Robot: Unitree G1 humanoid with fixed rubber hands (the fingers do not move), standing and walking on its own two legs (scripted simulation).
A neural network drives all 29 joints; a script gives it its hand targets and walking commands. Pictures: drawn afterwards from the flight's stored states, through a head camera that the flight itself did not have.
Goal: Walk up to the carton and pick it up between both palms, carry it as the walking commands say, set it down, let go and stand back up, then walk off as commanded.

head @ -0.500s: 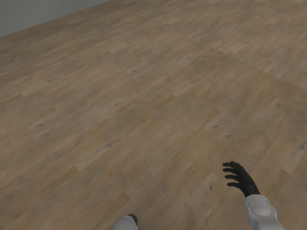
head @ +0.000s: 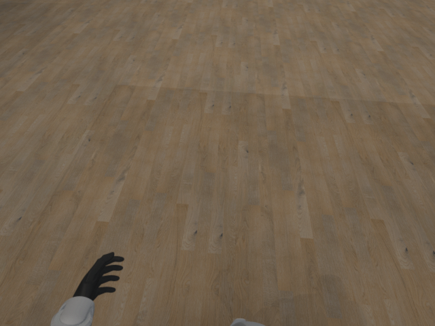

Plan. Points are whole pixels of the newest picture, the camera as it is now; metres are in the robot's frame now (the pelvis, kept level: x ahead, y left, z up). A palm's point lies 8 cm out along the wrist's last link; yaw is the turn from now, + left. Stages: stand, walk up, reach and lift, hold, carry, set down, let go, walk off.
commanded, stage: walk off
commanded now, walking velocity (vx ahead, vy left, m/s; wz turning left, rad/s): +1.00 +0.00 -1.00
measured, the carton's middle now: out of the picture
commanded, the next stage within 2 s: stand in 1.06 s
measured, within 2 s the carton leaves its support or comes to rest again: neither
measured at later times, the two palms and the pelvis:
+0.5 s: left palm (135, 116) +0.70 +0.22 -0.05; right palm (328, 213) +0.37 -0.27 -0.07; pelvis +0.45 +0.02 +0.03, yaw -31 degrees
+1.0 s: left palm (229, 69) +1.01 -0.08 -0.07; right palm (395, 104) +0.72 -0.57 -0.02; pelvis +0.79 -0.27 +0.04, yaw -58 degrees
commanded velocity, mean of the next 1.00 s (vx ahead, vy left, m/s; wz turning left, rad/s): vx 1.00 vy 0.00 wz -1.00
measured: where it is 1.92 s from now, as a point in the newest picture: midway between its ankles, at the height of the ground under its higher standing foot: (310, 168)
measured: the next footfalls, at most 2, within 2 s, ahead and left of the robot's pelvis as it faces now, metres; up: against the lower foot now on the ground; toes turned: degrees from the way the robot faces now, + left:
left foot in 0.34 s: +0.53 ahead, +0.15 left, +0.00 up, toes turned -18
right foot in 0.76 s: +0.73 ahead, -0.25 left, +0.00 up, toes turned -49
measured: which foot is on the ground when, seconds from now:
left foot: up 0.00-0.32, down 0.34-0.76, up 0.78-1.00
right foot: down 0.00-0.32, up 0.34-0.74, down 0.76-1.00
